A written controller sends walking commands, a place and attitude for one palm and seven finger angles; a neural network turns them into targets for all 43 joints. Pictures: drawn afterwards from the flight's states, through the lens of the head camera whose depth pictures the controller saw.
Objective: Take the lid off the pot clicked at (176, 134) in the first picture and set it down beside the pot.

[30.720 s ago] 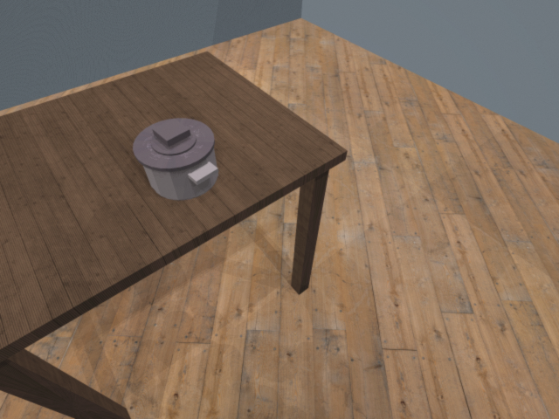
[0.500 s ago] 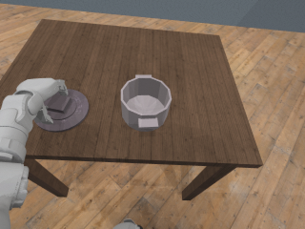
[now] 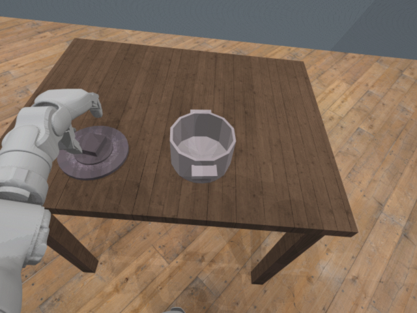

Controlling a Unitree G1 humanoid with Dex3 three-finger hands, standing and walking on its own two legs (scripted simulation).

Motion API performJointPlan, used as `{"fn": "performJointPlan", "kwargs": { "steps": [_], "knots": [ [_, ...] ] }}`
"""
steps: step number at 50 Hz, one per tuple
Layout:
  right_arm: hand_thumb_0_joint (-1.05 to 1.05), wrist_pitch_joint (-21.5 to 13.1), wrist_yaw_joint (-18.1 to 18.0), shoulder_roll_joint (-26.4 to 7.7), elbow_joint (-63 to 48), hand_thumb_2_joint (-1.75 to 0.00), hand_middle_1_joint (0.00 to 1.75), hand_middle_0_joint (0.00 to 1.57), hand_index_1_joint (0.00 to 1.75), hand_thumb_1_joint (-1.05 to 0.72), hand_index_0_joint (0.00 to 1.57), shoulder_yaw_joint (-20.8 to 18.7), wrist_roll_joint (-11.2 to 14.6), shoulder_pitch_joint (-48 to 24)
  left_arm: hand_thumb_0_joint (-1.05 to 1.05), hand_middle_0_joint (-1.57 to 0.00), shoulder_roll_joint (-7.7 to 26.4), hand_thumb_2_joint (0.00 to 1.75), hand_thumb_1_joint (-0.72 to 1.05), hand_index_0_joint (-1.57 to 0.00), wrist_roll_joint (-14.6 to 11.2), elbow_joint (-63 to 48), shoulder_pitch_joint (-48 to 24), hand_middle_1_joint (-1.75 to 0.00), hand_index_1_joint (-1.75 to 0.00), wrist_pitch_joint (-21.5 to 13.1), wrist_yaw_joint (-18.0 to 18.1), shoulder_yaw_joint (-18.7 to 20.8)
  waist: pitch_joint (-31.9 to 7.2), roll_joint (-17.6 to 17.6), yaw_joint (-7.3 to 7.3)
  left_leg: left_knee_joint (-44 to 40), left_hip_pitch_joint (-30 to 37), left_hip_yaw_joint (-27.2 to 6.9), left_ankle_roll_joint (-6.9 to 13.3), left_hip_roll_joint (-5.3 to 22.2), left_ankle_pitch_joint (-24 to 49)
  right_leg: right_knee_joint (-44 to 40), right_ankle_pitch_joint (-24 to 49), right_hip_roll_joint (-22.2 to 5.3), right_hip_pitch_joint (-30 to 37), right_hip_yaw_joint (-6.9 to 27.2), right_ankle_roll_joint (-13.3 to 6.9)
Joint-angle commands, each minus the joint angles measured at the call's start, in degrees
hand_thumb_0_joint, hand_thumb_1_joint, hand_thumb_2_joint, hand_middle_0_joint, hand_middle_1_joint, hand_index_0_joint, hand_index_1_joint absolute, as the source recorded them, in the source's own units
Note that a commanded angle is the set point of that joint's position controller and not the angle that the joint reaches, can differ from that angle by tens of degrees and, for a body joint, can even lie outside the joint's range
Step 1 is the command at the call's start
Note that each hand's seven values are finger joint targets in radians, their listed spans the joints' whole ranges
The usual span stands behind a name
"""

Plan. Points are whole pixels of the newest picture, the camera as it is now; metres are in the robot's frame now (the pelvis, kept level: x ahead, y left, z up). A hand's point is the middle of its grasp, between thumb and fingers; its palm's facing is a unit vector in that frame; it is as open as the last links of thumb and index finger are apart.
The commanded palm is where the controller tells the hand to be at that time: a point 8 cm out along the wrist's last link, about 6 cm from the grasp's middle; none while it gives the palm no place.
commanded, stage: raise the empty hand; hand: left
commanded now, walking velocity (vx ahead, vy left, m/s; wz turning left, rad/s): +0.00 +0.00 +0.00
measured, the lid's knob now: (90, 143) +0.47 +0.27 +0.01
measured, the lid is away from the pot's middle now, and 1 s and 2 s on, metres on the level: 0.25 0.25 0.25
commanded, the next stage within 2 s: draw the hand back to the body in 0.78 s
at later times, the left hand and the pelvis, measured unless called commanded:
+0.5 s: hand (69, 102) +0.46 +0.27 +0.14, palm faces -0.35 -0.05 -0.94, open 11.0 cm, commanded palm +0.47 +0.26 +0.20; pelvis +0.02 -0.03 +0.01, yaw +1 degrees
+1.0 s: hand (62, 99) +0.45 +0.27 +0.15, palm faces -0.36 -0.08 -0.93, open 11.0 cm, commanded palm +0.45 +0.27 +0.22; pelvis +0.02 -0.05 +0.02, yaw +2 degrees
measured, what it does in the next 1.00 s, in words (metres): shifts its weight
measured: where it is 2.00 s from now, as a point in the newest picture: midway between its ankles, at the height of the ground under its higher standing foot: outside the picture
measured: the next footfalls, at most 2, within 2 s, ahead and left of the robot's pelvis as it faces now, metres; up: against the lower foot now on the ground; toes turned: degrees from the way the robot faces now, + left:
none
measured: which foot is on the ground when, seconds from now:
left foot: down 0.00-1.00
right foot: down 0.00-1.00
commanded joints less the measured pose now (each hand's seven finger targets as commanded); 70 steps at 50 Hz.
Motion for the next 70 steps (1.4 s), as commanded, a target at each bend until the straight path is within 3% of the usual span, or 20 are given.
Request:
{"fn": "performJointPlan", "kwargs": {
  "steps": [1, 4, 8, 14, 21, 26, 28, 31, 34, 38, 44, 49, 50, 52, 55, 60, 66, 68, 69, 70],
  "knots": [
    [0.0, -2.0, -0.9, -11.3, -4.9, -0.9, 0.3, 0.2, 0.3, -0.9, 0.2, -4.0, -0.4, 3.7, 0.0, -0.4, 16.5, 0.78, -0.07, -0.4, 0.7, -14.9, -30.7, -0.75, -0.75, -0.3, 1.0, 6.1, -20.7, 7.7, -0.51, -9.0, 32.5, -12.0, -6.2, 4.8, 1.3, -4.9, 1.6, 4.4, -11.7, -5.2, -1.6],
    [0.0, -2.6, -1.4, -11.1, -5.6, -0.9, 0.3, 0.2, 0.3, -0.9, 0.2, -4.2, -0.7, 3.5, 0.0, -0.4, 18.4, 0.78, -0.07, -0.4, -0.1, -18.3, -31.6, -0.75, -0.75, -1.8, -0.3, 7.8, -24.8, 7.3, -0.48, -8.1, 35.5, -11.3, -6.0, 4.8, 8.7, -5.6, 5.2, 4.3, -9.2, -5.1, -1.5],
    [0.0, -2.0, -1.2, -11.0, -4.6, -0.9, 0.3, 0.2, 0.3, -0.9, 0.2, -4.1, -0.3, 3.7, 0.0, -0.4, 17.6, 0.78, -0.07, -0.4, -0.8, -12.3, -27.5, -0.75, -0.75, -1.3, -1.4, 7.4, -19.2, 3.2, -0.81, -8.7, 31.3, -9.1, -4.6, 4.2, 6.8, -7.1, 4.6, 4.6, -8.2, -5.9, -1.1],
    [0.0, -1.2, -0.6, -10.9, -5.3, -0.9, 0.3, 0.2, 0.3, -0.9, 0.2, -4.0, -0.3, 2.8, 0.0, -0.4, 19.3, 0.78, -0.07, -0.4, -0.8, -13.3, -26.1, -0.75, -0.75, -1.9, -3.1, 8.1, -18.4, 4.7, -0.36, -8.4, 30.7, -7.5, -4.3, 3.6, 11.9, -8.0, 7.7, 4.4, -5.3, -6.0, -1.5],
    [0.0, -0.3, -0.3, -10.1, -6.2, -0.9, 0.3, 0.2, 0.3, -0.9, 0.2, -4.5, -0.4, 1.6, 0.0, -0.4, 21.6, 0.78, -0.07, -0.4, -1.5, -22.4, -30.2, -0.75, -0.75, -3.1, -4.5, 9.6, -23.7, 8.7, -0.39, -8.2, 37.0, -7.4, -4.3, 3.8, 20.8, -8.8, 10.7, 4.6, -3.0, -6.6, -1.1],
    [0.0, 0.9, 0.0, -10.5, -5.6, -0.9, 0.3, 0.2, 0.3, -0.9, 0.2, -3.7, 0.2, 0.8, 0.0, -0.4, 23.1, 0.78, -0.07, -0.4, -2.4, -13.9, -26.0, -0.75, -0.75, -1.7, -5.7, 10.3, -17.7, 2.8, -0.2, -9.3, 29.5, -5.4, -3.4, 3.1, 15.2, -9.5, 11.5, 4.4, -0.3, -6.6, -0.9],
    [0.0, 1.1, 0.2, -10.3, -5.9, -0.9, 0.3, 0.2, 0.3, -0.9, 0.2, -3.8, 0.3, -0.2, 0.0, -0.4, 20.6, 0.78, -0.07, -0.4, -2.4, -15.8, -28.4, -0.75, -0.75, -1.1, -6.3, 7.9, -16.8, 3.8, -0.39, -9.8, 30.0, -5.5, -3.4, 3.1, 13.4, -9.9, 10.2, 4.4, -1.0, -6.9, -1.0],
    [0.0, 1.3, 0.1, -10.3, -6.5, -0.9, 0.3, 0.2, 0.3, -0.9, 0.2, -3.8, 0.1, -0.3, 0.0, -0.4, 25.3, 0.78, -0.07, -0.4, -1.6, -20.0, -30.5, -0.75, -0.75, -1.8, -6.5, 11.0, -22.2, 5.6, 0.06, -8.8, 33.5, -5.7, -3.3, 2.9, 18.7, -9.7, 13.2, 4.4, 1.2, -6.7, -1.1],
    [0.0, 1.2, 0.1, -10.1, -7.0, -0.9, 0.3, 0.2, 0.3, -0.9, 0.2, -4.0, -0.2, -1.4, 0.0, -0.4, 24.4, 0.78, -0.07, -0.4, -2.8, -23.8, -31.3, -0.75, -0.75, -2.5, -7.4, 10.6, -24.1, 7.3, -0.05, -8.4, 35.8, -5.7, -3.2, 3.0, 23.8, -10.1, 15.3, 4.1, 1.6, -6.6, -1.0],
    [0.0, 2.5, 0.5, -10.3, -5.7, -0.9, 0.3, 0.2, 0.3, -0.9, 0.2, -3.0, 0.9, -1.7, 0.0, -0.4, 20.5, 0.78, -0.07, -0.4, -4.0, -10.8, -24.6, -0.75, -0.75, -0.8, -9.0, 7.2, -13.8, 0.4, -0.38, -10.1, 26.7, -4.2, -3.2, 2.8, 12.4, -10.4, 11.0, 4.4, 0.2, -7.3, -0.4],
    [0.0, 2.7, 0.4, -10.1, -6.7, -0.9, 0.3, 0.2, 0.3, -0.9, 0.2, -3.7, 0.1, -2.6, 0.0, -0.4, 23.8, 0.78, -0.07, -0.4, -2.9, -23.4, -32.8, -0.75, -0.75, -2.8, -8.8, 8.5, -22.7, 6.3, -0.37, -8.3, 33.5, -4.7, -2.9, 2.8, 19.3, -9.9, 14.2, 4.1, 1.6, -6.8, -0.8],
    [0.0, 3.6, 0.4, -10.3, -7.1, -0.9, 0.3, 0.2, 0.3, -0.9, 0.2, -3.3, 0.3, -3.4, 0.0, -0.4, 30.0, 0.78, -0.07, -0.4, -4.6, -19.8, -23.9, -0.75, -0.75, -4.3, -8.5, 15.9, -21.4, 4.0, 1.03, -8.9, 29.2, -4.1, -2.7, 2.3, 19.6, -9.5, 16.7, 3.9, 5.5, -7.0, -0.9],
    [0.0, 3.8, 0.7, -9.6, -7.1, -0.9, 0.3, 0.2, 0.3, -0.9, 0.2, -3.3, 0.3, -3.7, 0.0, -0.4, 26.1, 0.78, -0.07, -0.4, -4.6, -18.4, -22.3, -0.75, -0.75, -3.6, -8.6, 13.0, -19.2, 5.2, 0.63, -9.1, 28.5, -3.9, -2.7, 2.4, 18.8, -9.6, 15.5, 4.2, 4.5, -7.4, -0.7],
    [0.0, 4.1, 1.1, -9.6, -7.7, -0.9, 0.3, 0.2, 0.3, -0.9, 0.2, -3.3, 0.5, -4.8, 0.0, -0.4, 25.3, 0.78, -0.07, -0.4, -3.9, -20.7, -21.7, -0.75, -0.75, -3.3, -8.6, 12.3, -17.8, 6.1, 1.2, -9.6, 28.6, -4.2, -3.0, 2.5, 16.4, -10.0, 12.9, 4.2, 3.2, -7.6, -0.8],
    [0.0, 4.5, 1.8, -9.1, -9.9, -0.9, 0.3, 0.2, 0.3, -0.9, 0.2, -3.8, 0.0, -6.1, 0.0, -0.4, 27.1, 0.78, -0.07, -0.4, -4.1, -33.1, -19.1, -0.75, -0.75, -4.0, -8.2, 14.7, -24.3, 10.6, 1.75, -8.6, 34.5, -5.3, -2.7, 2.5, 25.7, -10.0, 15.8, 4.3, 5.0, -7.0, -1.0],
    [0.0, 5.5, 2.2, -9.3, -9.9, -0.9, 0.3, 0.2, 0.3, -0.9, 0.2, -3.5, 0.3, -6.7, 0.0, -0.4, 28.9, 0.78, -0.07, -0.4, -7.7, -30.1, -9.7, -0.75, -0.75, -2.9, -9.1, 18.9, -19.9, 3.2, 1.62, -9.3, 29.6, -4.6, -2.3, 2.3, 21.6, -10.5, 16.3, 4.1, 6.9, -7.5, -0.3],
    [0.0, 5.2, 2.4, -8.1, -11.8, -0.9, 0.3, 0.2, 0.3, -0.9, 0.2, -3.3, 0.4, -9.9, 0.0, -0.4, 24.1, 0.78, -0.07, -0.4, -7.1, -38.5, -7.6, -0.75, -0.75, -2.4, -8.7, 15.2, -17.8, 7.7, 2.04, -10.3, 32.3, -5.6, -2.7, 2.4, 19.1, -11.5, 11.8, 4.0, 4.2, -7.9, -0.7],
    [0.0, 5.4, 2.4, -8.3, -11.4, -0.9, 0.3, 0.2, 0.3, -0.9, 0.2, -3.0, 0.5, -9.9, 0.0, -0.4, 25.3, 0.78, -0.07, -0.4, -8.2, -36.1, -2.8, -0.75, -0.75, -2.1, -9.0, 17.2, -15.8, 4.2, 2.28, -10.6, 29.5, -5.0, -2.6, 2.2, 15.1, -11.8, 11.2, 4.0, 5.3, -7.8, -0.5],
    [0.0, 1.1, 1.0, -4.4, -14.8, -0.9, 0.3, 0.2, 0.3, -0.9, 0.2, -2.1, 1.1, -2.6, 0.0, -0.4, 6.4, 0.78, -0.07, -0.4, -41.8, -41.2, -10.5, -0.75, -0.75, -4.9, 1.0, 21.4, -13.0, 6.7, -0.63, -14.2, 40.2, -7.4, -4.7, 6.2, 6.4, -12.3, 7.3, 3.0, 2.9, -7.5, -2.3],
    [0.0, -0.4, 0.2, -6.3, -12.6, -0.9, 0.3, 0.2, 0.3, -0.9, 0.2, -1.1, 0.4, -4.6, 0.0, -0.4, 6.7, 0.78, -0.07, -0.4, -44.4, -34.6, -2.3, -0.75, -0.75, -4.6, 6.3, 21.1, -9.7, 4.5, 0.58, -16.3, 41.1, -10.5, -5.2, 8.1, -2.3, -12.8, 2.7, 3.5, 2.2, -7.4, -2.3]
  ]
}}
